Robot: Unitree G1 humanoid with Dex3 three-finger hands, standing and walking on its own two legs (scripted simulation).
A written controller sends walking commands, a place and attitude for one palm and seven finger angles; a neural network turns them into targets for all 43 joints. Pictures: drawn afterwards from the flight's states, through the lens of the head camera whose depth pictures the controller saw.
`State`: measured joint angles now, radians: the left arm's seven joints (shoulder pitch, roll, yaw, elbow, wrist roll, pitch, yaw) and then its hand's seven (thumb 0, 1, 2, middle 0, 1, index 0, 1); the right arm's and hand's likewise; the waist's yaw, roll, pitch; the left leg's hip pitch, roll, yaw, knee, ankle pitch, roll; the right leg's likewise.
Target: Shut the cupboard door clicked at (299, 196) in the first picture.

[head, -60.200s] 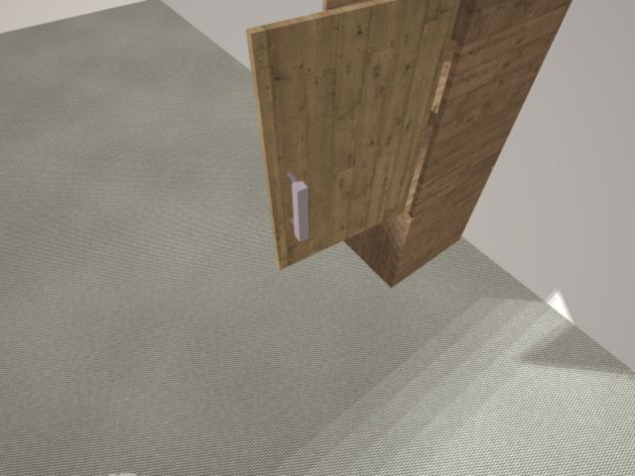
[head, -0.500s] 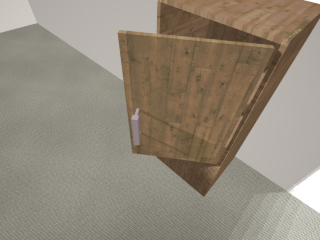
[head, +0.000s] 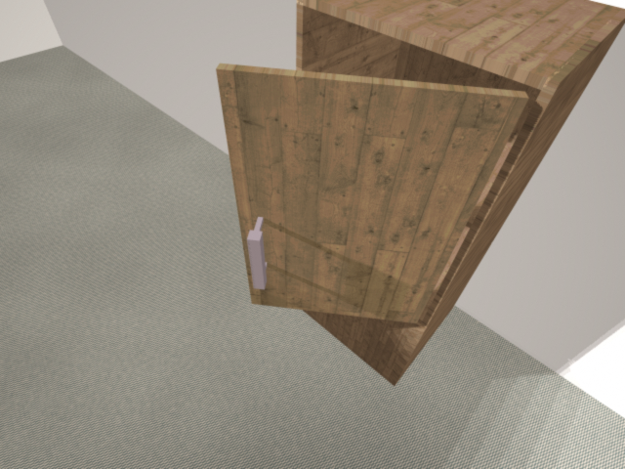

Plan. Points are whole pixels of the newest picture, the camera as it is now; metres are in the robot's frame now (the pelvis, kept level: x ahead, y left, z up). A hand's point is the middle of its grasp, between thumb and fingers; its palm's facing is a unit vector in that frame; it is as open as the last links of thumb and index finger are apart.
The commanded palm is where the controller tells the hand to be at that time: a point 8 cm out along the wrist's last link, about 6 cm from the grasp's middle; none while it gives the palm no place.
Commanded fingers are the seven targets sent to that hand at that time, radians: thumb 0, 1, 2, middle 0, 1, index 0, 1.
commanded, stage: raise the hand and make a fist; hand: left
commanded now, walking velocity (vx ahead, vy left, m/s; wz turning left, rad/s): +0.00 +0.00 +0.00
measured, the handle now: (259, 253) +0.52 +0.13 -0.11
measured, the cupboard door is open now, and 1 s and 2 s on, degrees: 36 36 36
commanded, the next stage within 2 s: bring the fist close to the handle in 1.96 s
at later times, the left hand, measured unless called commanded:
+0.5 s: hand out of the picture +0.13 +0.15 -0.11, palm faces +0.02 -1.00 +0.01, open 6.0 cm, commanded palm +0.12 +0.21 -0.08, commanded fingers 0.00 0.90 0.90 -0.62 -0.76 -0.62 -0.76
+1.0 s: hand (192, 437) +0.17 +0.17 -0.07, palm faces +0.02 -1.00 -0.05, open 3.7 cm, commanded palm +0.15 +0.21 -0.08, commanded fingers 0.00 0.90 0.90 -1.08 -1.26 -1.08 -1.26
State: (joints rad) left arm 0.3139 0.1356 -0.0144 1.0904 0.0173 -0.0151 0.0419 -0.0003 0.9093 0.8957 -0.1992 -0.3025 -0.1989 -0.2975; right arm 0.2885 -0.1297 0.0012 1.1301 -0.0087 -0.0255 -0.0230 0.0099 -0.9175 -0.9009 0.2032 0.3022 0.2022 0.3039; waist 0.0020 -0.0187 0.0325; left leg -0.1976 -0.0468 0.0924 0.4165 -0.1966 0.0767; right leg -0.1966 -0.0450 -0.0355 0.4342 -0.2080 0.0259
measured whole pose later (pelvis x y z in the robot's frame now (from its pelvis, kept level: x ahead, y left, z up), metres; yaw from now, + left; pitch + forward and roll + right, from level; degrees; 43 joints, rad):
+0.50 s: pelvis -0.03 -0.04 -0.11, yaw +3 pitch +14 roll -1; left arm 0.49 0.23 0.14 0.19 -0.26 -0.61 -0.37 0.01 0.90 0.90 -0.45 -0.57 -0.45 -0.57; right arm 0.15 -0.28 -0.08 0.48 0.00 -0.28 0.02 0.01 -0.91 -0.90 0.20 0.30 0.20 0.30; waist 0.01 -0.07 -0.12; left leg -0.98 0.00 0.02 1.27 -0.52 0.02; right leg -0.95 -0.02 -0.10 1.26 -0.55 -0.05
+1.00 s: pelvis -0.02 -0.04 -0.13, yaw +2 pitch +19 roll -2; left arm 0.48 0.24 0.21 -0.06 -0.34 -0.48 -0.37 0.01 0.90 0.90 -0.90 -1.07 -0.90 -1.07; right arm 0.25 -0.24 -0.04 0.55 0.03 -0.20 -0.05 0.02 -0.90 -0.90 0.21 0.30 0.21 0.30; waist 0.02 0.03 -0.17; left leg -1.10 0.02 0.00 1.33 -0.56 0.03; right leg -1.04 -0.01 -0.11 1.30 -0.58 -0.04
